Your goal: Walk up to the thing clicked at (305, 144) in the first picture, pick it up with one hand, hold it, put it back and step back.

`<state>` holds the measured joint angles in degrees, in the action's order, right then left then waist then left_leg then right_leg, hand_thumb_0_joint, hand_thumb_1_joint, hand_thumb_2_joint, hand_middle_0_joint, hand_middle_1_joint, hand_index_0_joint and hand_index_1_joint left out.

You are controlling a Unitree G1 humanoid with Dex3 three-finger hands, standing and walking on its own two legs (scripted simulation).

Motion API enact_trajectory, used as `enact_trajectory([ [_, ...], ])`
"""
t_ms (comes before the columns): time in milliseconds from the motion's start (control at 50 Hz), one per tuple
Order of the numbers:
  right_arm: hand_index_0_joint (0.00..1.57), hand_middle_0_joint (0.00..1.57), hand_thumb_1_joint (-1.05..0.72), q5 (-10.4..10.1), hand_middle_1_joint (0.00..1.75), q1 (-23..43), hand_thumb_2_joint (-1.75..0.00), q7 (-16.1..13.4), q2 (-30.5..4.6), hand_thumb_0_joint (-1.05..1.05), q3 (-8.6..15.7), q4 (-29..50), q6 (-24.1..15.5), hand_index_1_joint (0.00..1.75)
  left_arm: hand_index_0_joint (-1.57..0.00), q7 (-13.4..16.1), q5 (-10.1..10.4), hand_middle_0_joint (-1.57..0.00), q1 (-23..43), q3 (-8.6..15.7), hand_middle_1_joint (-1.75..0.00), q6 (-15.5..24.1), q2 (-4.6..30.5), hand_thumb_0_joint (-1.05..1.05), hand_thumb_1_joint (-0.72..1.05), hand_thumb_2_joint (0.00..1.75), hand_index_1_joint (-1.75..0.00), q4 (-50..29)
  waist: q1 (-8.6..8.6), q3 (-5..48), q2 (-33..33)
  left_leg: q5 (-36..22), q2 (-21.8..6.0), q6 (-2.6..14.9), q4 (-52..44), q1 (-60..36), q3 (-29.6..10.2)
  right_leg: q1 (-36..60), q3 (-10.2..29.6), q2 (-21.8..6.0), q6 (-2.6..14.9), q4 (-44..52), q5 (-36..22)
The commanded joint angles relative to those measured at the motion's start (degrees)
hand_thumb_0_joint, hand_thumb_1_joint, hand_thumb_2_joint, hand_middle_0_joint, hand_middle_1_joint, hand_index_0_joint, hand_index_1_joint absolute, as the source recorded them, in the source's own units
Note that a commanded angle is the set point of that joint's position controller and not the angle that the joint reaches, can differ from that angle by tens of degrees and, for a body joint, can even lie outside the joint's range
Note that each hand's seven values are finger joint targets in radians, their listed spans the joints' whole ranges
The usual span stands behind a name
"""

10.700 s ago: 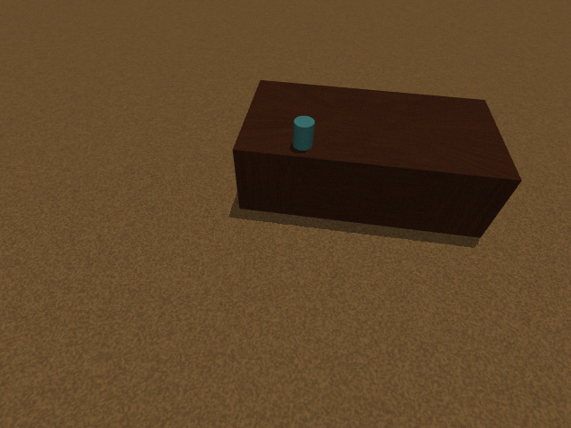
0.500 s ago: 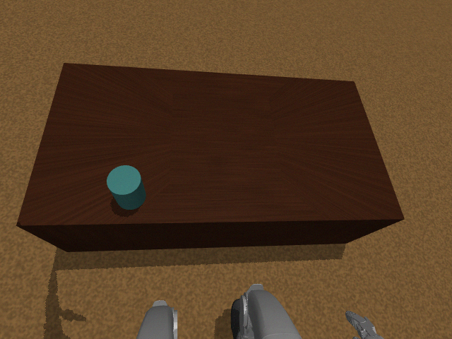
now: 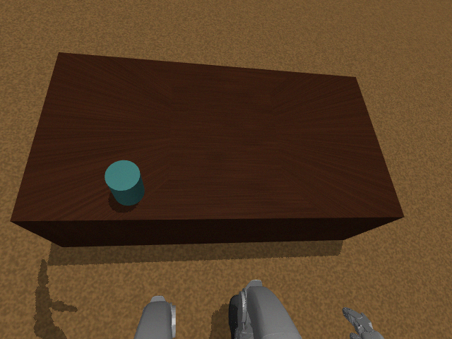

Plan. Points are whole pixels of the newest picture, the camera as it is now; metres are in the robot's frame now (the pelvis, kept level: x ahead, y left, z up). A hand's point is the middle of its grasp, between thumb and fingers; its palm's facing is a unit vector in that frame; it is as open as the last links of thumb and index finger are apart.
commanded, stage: go down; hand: left
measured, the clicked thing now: (126, 183) +0.48 +0.20 -0.27
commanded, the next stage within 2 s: none
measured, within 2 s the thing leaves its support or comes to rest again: neither
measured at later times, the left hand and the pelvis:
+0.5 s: hand out of the picture +0.41 +0.40 +0.01, palm faces +0.21 -0.98 -0.08, open 17.2 cm; pelvis +0.00 +0.00 -0.02, yaw +0 degrees
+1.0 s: hand out of the picture +0.42 +0.41 +0.02, palm faces +0.21 -0.98 -0.07, open 17.2 cm; pelvis -0.01 +0.00 -0.02, yaw +0 degrees
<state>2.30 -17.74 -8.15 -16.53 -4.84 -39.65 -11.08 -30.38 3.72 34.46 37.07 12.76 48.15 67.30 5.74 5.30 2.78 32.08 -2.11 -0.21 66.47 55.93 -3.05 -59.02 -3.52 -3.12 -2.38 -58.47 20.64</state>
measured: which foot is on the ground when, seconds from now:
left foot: down 0.00-1.00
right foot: down 0.00-1.00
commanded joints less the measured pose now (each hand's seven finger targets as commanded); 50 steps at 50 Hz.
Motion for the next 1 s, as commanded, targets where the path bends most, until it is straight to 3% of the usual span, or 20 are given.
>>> enact_trajectory([
  [0, 0.20, 0.20, -0.90, 0.11, 0.30, -8.01, -0.90, -0.90, -12.27, 0.00, 3.76, 2.55, -1.23, 0.30, -0.04, -0.93, 1.40, -0.07, 15.38, 2.19, -0.01, 3.73, 22.95, 0.00, -0.50, 0.06, -0.03, -7.94, -1.00, 23.08, -16.36, -27.08, 0.90, -1.08, -9.24, -14.05, -0.21, 12.84, 0.54, 1.91, 4.33, 2.93, -11.18],
  [20, 0.20, 0.20, -0.90, 0.26, 0.30, -8.49, -0.90, -0.81, -12.46, 0.00, 3.94, 2.96, -1.11, 0.30, -0.05, -1.16, 1.57, -0.07, 18.83, 2.29, -0.02, 3.98, 23.41, 0.00, -0.50, 0.06, -0.04, -12.77, -1.37, 26.73, -17.11, -28.05, 1.03, -0.98, -8.66, -15.48, -0.04, 13.49, 0.79, 1.82, 4.38, 2.90, -11.97],
  [40, 0.20, 0.20, -0.89, 0.11, 0.30, -8.44, -0.90, -0.90, -12.69, 0.00, 3.89, 2.60, -1.10, 0.30, -0.04, -1.29, 1.46, -0.07, 14.50, 1.96, -0.01, 3.29, 22.42, 0.00, -0.50, 0.07, -0.04, -5.84, -0.53, 23.66, -15.29, -28.24, 0.66, -1.21, -8.76, -14.58, -0.78, 11.86, 0.05, 2.17, 4.34, 2.64, -11.19],
  [60, 0.20, 0.20, -0.89, 0.16, 0.30, -8.59, -0.90, -0.64, -12.87, 0.00, 3.86, 2.82, -1.07, 0.30, -0.04, -1.41, 1.80, -0.07, 18.64, 2.55, -0.02, 3.96, 23.77, 0.00, -0.51, 0.07, -0.04, -11.77, -1.48, 25.54, -17.32, -28.62, 0.61, -1.49, -9.01, -14.77, -1.01, 11.61, 0.01, 2.08, 4.60, 2.03, -11.21],
  [80, 0.20, 0.20, -0.89, 0.08, 0.30, -8.00, -0.90, -0.71, -12.73, 0.00, 3.63, 3.02, -1.02, 0.30, -0.04, -1.42, 1.70, -0.06, 15.34, 2.22, -0.01, 3.43, 23.06, 0.00, -0.50, 0.06, -0.03, -6.48, -1.20, 23.75, -16.04, -26.86, 0.77, -1.34, -8.72, -13.90, -0.81, 10.90, 0.10, 2.11, 4.44, 2.37, -9.69],
  [120, 0.20, 0.20, -0.89, -0.01, 0.30, -8.43, -0.90, -0.61, -12.97, 0.00, 3.66, 2.87, -1.09, 0.30, -0.04, -1.53, 2.23, -0.06, 16.73, 2.57, -0.02, 3.81, 23.54, 0.00, -0.49, 0.07, -0.04, -7.20, -0.83, 23.67, -14.72, -25.42, 0.71, -1.23, -8.54, -12.07, -1.02, 11.21, 0.01, 2.21, 4.37, 1.84, -9.21],
  [140, 0.20, 0.20, -0.89, 0.09, 0.30, -8.33, -0.90, -0.57, -12.65, 0.00, 3.53, 3.10, -0.98, 0.30, -0.04, -1.69, 2.28, -0.06, 20.30, 3.65, -0.02, 4.51, 25.76, 0.00, -0.50, 0.07, -0.04, -12.89, -1.38, 27.52, -16.88, -26.71, 0.78, -1.22, -7.89, -13.19, -0.80, 12.40, 0.23, 2.06, 4.36, 1.37, -10.81],
  [160, 0.20, 0.20, -0.89, 0.05, 0.30, -8.56, -0.90, -0.55, -12.89, 0.00, 3.40, 3.19, -0.97, 0.30, -0.04, -1.59, 2.27, -0.06, 16.78, 3.58, -0.01, 4.04, 24.92, 0.00, -0.51, 0.06, -0.03, -6.85, -0.78, 25.27, -14.12, -25.40, 0.90, -0.85, -7.99, -11.44, -0.63, 12.91, 0.34, 2.04, 4.26, 1.75, -10.14],
  [200, 0.20, 0.20, -0.89, -0.01, 0.30, -8.54, -0.90, -0.46, -12.83, 0.00, 3.38, 3.23, -0.71, 0.30, -0.04, -1.57, 2.48, -0.06, 19.56, 4.59, -0.02, 4.71, 26.65, 0.00, -0.48, 0.07, -0.04, -10.96, -1.27, 27.02, -15.03, -24.83, 1.16, -0.86, -7.79, -11.20, -0.46, 13.45, 0.51, 1.97, 4.27, 1.37, -10.20],
  [240, 0.20, 0.20, -0.89, 0.05, 0.30, -7.92, -0.90, -0.60, -12.86, 0.00, 3.33, 3.14, -0.70, 0.30, -0.04, -1.85, 2.39, -0.06, 17.77, 4.14, -0.02, 4.62, 25.55, 0.00, -0.48, 0.06, -0.03, -7.94, -0.75, 24.80, -13.94, -22.86, 1.22, -0.75, -7.59, -9.51, -0.56, 11.98, 0.44, 2.06, 4.24, 1.29, -8.89],
  [300, 0.20, 0.20, -0.89, 0.06, 0.30, -8.06, -0.90, -0.64, -13.03, 0.00, 3.29, 3.16, -0.75, 0.30, -0.04, -2.02, 2.38, -0.06, 18.16, 4.70, -0.02, 4.84, 26.93, 0.00, -0.46, 0.07, -0.04, -8.62, -0.97, 26.54, -15.26, -23.19, 1.16, -0.84, -7.25, -10.98, -0.74, 11.35, 0.57, 2.02, 4.19, 0.78, -8.79],
  [320, 0.20, 0.20, -0.90, 0.24, 0.30, -8.55, -0.90, -0.56, -13.05, 0.00, 3.18, 3.37, -0.63, 0.30, -0.04, -2.03, 2.46, -0.06, 21.90, 6.11, -0.02, 5.25, 29.78, 0.00, -0.46, 0.07, -0.04, -14.25, -1.65, 30.50, -17.07, -24.74, 1.35, -0.78, -6.80, -11.78, -0.30, 13.74, 1.10, 1.77, 4.17, 0.74, -10.47],
  [340, 0.20, 0.20, -0.90, 0.23, 0.30, -8.69, -0.90, -0.65, -12.97, 0.00, 3.01, 3.00, -0.62, 0.30, -0.04, -2.26, 2.23, -0.06, 17.94, 5.85, -0.02, 4.71, 28.51, 0.00, -0.44, 0.08, -0.04, -7.71, -0.82, 27.87, -15.52, -24.56, 1.26, -0.87, -6.64, -10.68, -0.66, 13.02, 0.58, 1.97, 4.15, 0.52, -10.16],
  [460, 0.20, 0.20, -0.89, 0.38, 0.30, -9.50, -0.90, -0.43, -13.24, 0.00, 2.77, 2.49, -0.48, 0.30, -0.03, -2.99, 2.53, -0.06, 19.15, 5.30, -0.02, 4.87, 27.95, 0.00, -0.45, 0.09, -0.05, -8.17, -0.60, 27.61, -17.32, -30.97, 0.78, -1.49, -5.32, -13.07, -1.71, 8.29, -0.01, 2.12, 4.43, -0.87, -11.88],
  [600, 0.20, 0.20, -0.90, 0.30, 0.30, -9.35, -0.90, -0.31, -12.96, 0.00, 2.37, 3.17, -0.43, 0.30, -0.03, -3.36, 2.69, -0.06, 23.17, 6.08, -0.04, 5.21, 30.36, 0.00, -0.47, 0.09, -0.06, -10.66, -0.19, 28.41, -16.42, -24.49, 1.40, -0.60, -4.95, -8.61, -0.63, 11.43, 1.05, 1.82, 4.14, -0.76, -10.68],
  [680, 0.20, 0.20, -0.89, 0.28, 0.30, -8.66, -0.90, -0.29, -13.24, 0.00, 2.28, 3.43, -0.39, 0.30, -0.03, -3.32, 2.31, -0.05, 21.04, 5.81, -0.04, 4.95, 30.42, 0.00, -0.45, 0.10, -0.06, -7.10, -0.32, 26.16, -15.55, -21.46, 1.40, -0.58, -5.35, -7.19, -0.67, 10.02, 0.88, 1.99, 4.12, -0.80, -8.31],
  [760, 0.20, 0.20, -0.90, 0.41, 0.30, -9.42, -0.90, -0.13, -13.31, 0.00, 2.10, 3.24, -0.22, 0.30, -0.03, -3.51, 2.38, -0.06, 24.32, 6.93, -0.04, 5.45, 32.91, 0.00, -0.46, 0.09, -0.06, -10.55, -0.51, 29.02, -17.62, -24.36, 1.42, -0.81, -4.76, -8.69, -0.92, 10.40, 0.74, 1.82, 4.19, -1.28, -9.94],
  [800, 0.20, 0.20, -0.90, 0.38, 0.30, -9.57, -0.90, -0.16, -13.27, 0.00, 1.93, 3.29, -0.18, 0.30, -0.03, -3.65, 2.41, -0.06, 22.73, 6.78, -0.04, 5.23, 32.07, 0.00, -0.45, 0.09, -0.06, -7.80, -0.03, 27.90, -16.31, -23.23, 1.54, -0.63, -4.68, -7.18, -0.71, 11.22, 0.83, 1.82, 4.15, -1.14, -9.77],
  [880, 0.20, 0.20, -0.90, 0.45, 0.30, -9.65, -0.90, -0.13, -13.65, 0.00, 1.88, 2.92, -0.19, 0.30, -0.03, -4.31, 2.71, -0.06, 23.47, 6.35, -0.03, 5.27, 31.80, 0.00, -0.46, 0.09, -0.06, -7.95, 0.55, 29.11, -18.58, -28.59, 0.92, -1.31, -3.82, -12.19, -1.90, 6.42, -0.17, 2.15, 4.24, -2.08, -10.80],
  [980, 0.20, 0.20, -0.89, 0.31, 0.30, -9.82, -0.90, -0.10, -13.69, 0.00, 1.92, 3.23, -0.08, 0.30, -0.03, -4.64, 2.97, -0.05, 24.34, 5.78, -0.04, 4.87, 31.31, 0.00, -0.46, 0.10, -0.06, -8.05, 0.43, 28.00, -18.64, -26.31, 0.93, -1.42, -4.35, -11.33, -1.96, 6.33, -0.15, 2.20, 4.30, -1.84, -9.27],
])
